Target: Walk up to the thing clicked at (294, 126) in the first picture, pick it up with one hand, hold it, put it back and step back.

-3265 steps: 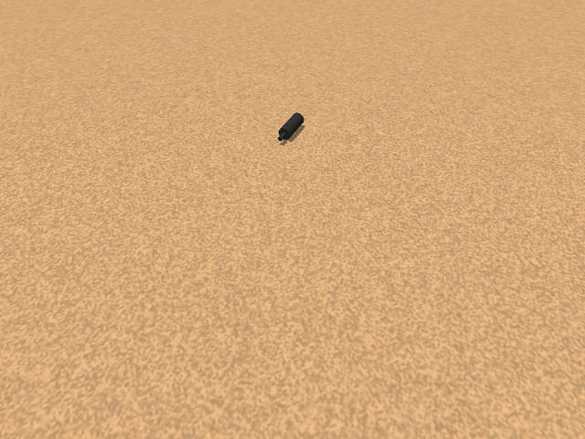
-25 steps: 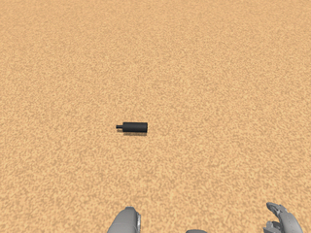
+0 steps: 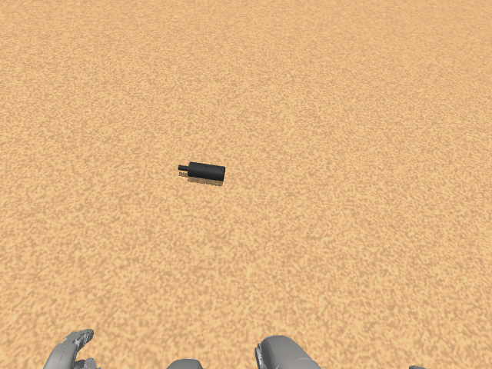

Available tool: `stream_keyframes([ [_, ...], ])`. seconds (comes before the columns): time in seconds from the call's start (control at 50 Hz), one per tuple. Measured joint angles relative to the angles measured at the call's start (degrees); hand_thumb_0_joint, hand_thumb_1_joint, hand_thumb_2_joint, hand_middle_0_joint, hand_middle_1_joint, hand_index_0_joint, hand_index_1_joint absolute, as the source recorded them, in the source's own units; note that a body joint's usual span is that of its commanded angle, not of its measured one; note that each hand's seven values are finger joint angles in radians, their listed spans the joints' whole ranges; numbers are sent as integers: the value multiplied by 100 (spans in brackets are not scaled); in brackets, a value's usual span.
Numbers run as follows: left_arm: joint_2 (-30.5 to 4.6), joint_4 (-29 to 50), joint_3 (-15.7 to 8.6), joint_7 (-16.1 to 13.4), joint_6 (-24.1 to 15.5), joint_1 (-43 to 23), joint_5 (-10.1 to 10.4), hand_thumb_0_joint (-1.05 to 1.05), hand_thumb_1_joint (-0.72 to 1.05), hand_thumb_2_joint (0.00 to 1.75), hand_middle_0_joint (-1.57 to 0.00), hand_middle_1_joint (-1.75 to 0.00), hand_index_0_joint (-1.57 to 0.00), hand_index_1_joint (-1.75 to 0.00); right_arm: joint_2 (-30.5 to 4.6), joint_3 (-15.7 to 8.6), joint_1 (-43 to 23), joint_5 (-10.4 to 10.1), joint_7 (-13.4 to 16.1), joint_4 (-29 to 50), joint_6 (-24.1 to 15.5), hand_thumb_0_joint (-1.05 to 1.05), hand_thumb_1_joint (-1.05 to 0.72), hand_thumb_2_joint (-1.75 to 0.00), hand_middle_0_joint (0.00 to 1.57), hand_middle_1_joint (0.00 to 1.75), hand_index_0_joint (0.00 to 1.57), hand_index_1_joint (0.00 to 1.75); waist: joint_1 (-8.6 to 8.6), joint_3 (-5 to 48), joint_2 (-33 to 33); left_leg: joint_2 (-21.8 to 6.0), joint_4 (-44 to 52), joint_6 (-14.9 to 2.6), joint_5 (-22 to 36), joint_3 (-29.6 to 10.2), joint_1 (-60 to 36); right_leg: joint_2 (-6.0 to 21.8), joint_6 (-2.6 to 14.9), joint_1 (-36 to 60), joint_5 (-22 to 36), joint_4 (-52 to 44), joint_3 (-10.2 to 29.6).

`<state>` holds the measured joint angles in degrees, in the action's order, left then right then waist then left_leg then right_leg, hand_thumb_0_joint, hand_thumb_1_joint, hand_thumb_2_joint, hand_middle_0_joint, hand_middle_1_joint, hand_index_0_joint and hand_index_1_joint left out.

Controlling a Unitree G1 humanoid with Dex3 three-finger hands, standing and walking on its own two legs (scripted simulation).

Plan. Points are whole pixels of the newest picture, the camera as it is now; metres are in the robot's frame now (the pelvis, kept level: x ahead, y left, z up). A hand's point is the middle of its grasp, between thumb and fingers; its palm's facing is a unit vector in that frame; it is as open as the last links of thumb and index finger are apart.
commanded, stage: step back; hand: left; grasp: from above
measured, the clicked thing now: (201, 170) +1.01 +0.16 -0.73
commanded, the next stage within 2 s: stand in 1.10 s
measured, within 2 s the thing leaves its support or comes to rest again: neither
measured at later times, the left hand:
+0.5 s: hand out of the picture -0.02 +0.26 -0.14, palm faces +0.02 -0.91 -0.42, open 7.4 cm
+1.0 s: hand out of the picture +0.06 +0.22 -0.14, palm faces +0.03 -0.93 -0.37, open 7.4 cm
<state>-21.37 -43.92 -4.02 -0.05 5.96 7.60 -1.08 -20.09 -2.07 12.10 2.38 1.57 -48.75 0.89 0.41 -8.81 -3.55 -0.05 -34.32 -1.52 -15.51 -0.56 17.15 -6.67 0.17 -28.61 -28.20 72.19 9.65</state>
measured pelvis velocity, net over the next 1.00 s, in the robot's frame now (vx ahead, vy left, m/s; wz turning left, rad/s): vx -0.04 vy -0.04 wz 0.04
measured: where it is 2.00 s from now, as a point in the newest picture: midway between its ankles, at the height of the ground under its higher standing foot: outside the picture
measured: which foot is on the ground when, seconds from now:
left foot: down 0.00-0.20, up 0.22-0.46, down 0.48-0.80, up 0.82-1.00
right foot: up 0.00-0.14, down 0.16-0.52, up 0.54-0.74, down 0.76-1.00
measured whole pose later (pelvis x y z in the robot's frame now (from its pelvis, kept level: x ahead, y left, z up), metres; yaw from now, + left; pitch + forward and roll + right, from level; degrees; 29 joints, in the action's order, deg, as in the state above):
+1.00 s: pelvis -0.04 -0.04 +0.00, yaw +2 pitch -2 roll +1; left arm -18.5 -55.8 -1.9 0.3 -1.9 6.6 -1.8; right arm -22.5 -2.6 10.9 0.7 0.0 -57.7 0.0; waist -0.7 -4.3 1.6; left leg -0.4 -40.7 0.0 -25.7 -2.6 16.5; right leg 2.3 0.5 -14.8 -17.3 34.0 -2.9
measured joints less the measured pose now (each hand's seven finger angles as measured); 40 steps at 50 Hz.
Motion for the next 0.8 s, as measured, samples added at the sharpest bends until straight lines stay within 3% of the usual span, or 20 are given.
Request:
stream_keyframes([
  [0.06,-51,-140,-10,-1,-107,192,-10,0,90,90,-21,-30,-20,-30,-63,-56,-206,-30,-18,98,-46,1,-89,-90,21,30,20,30,-84,38,13,-120,67,41,190,64,156,216,-123,485,116,-602,-12],
  [0.14,-157,-493,32,35,-311,508,-13,0,90,90,-21,-30,-20,-30,-156,-74,-477,9,-134,240,-46,1,-89,-90,21,30,20,30,-144,134,35,-267,-176,53,208,271,400,654,-177,1391,-21,-2749,-393],
  [0.16,-160,-618,30,37,-376,572,-20,0,90,90,-21,-30,-20,-30,-195,-78,-519,14,-168,261,-22,1,-89,-90,21,30,20,30,-159,173,82,-323,-326,75,166,306,488,689,-128,1638,190,-3366,-498],
  [0.18,-76,-786,18,23,-434,566,-43,0,91,90,-21,-30,-20,-30,-277,-106,-568,10,-182,236,8,1,-90,-90,21,30,20,30,-130,130,313,-461,-519,61,106,204,555,555,-96,1755,472,-3575,-608],
  [0.22,68,-968,35,29,-502,664,-118,0,91,90,-21,-30,-20,-30,-352,-167,-485,-19,-166,115,100,1,-90,-90,21,30,20,30,-72,211,641,-448,-849,35,-487,-169,674,392,-42,1807,586,-3591,-785],
  [0.26,85,-1029,65,50,-521,836,-172,0,90,90,-21,-30,-20,-30,-322,-174,-295,-50,-172,-79,160,1,-90,-90,21,30,20,30,-235,454,556,-109,-1221,120,-971,-337,758,521,70,1681,539,-3506,-671],
  [0.3,126,-1097,69,46,-545,919,-179,1,90,89,-21,-30,-21,-30,-356,-176,-159,-108,-222,-253,163,1,-90,-90,20,30,20,30,-297,541,549,100,-1517,160,-898,-467,732,632,75,1686,645,-3626,-613],
  [0.34,166,-1138,62,40,-592,910,-157,1,90,89,-21,-30,-21,-30,-408,-183,-1,-137,-235,-387,121,1,-90,-90,20,30,20,30,-244,575,641,168,-1568,201,-760,-573,664,693,7,1716,786,-3797,-705],
  [0.46,29,-996,6,72,-676,733,-147,1,90,89,-21,-30,-21,-30,-331,-142,359,-87,-313,-760,41,1,-90,-90,20,30,20,30,-178,558,645,41,-366,269,-903,-280,-13,866,-87,1630,743,-3756,-998],
  [0.5,-86,-968,-1,63,-639,619,-111,0,90,90,-21,-30,-21,-30,-193,-143,326,-74,-311,-861,-24,1,-90,-90,20,30,20,30,-200,415,401,190,121,215,-110,-154,-252,1050,-157,1599,636,-3556,-945],
  [0.52,-143,-963,-2,51,-619,602,-95,0,90,90,-21,-30,-21,-30,-108,-141,286,-61,-308,-877,-65,1,-90,-90,20,30,20,30,-233,350,234,279,227,181,10,-48,-348,1142,-124,1562,588,-3421,-836],
  [0.6,-176,-1110,38,43,-499,487,-32,0,90,90,-21,-30,-20,-30,25,-141,310,-38,-342,-744,-216,1,-90,-90,21,30,20,30,-71,442,196,207,240,29,-90,-99,-347,863,95,1127,-125,-2350,-817],
  [0.64,-193,-1093,44,59,-526,437,-18,1,90,90,-21,-30,-20,-30,43,-131,322,-28,-331,-689,-241,1,-90,-90,21,30,20,30,-43,461,177,151,369,45,-49,-106,-422,815,130,962,-147,-2188,-880],
  [0.72,-169,-1053,44,86,-633,280,1,1,91,90,-21,-30,-20,-30,-33,-134,278,-48,-293,-634,-265,1,-90,-90,21,30,20,30,36,401,206,73,396,167,-64,-169,-481,823,101,945,146,-2859,-999],
  [0.78,-89,-1060,43,35,-746,145,-1,0,91,90,-21,-30,-20,-30,-146,-116,185,-134,-238,-648,-164,1,-90,-90,21,30,20,30,22,333,325,-22,-28,283,-331,-234,-375,743,88,1239,1322,-3852,-1094],
  [0.8,-18,-1082,48,9,-776,101,-24,0,91,90,-21,-30,-20,-30,-185,-114,126,-177,-201,-681,-110,1,-90,-90,21,30,20,30,33,304,447,-80,-267,255,-420,-352,-299,666,87,1276,1384,-3836,-1175],
])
